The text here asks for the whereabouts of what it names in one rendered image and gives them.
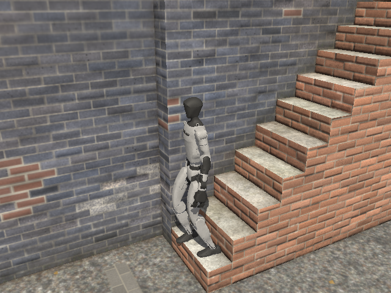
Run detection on stairs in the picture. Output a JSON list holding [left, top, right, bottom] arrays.
[[171, 0, 391, 293]]

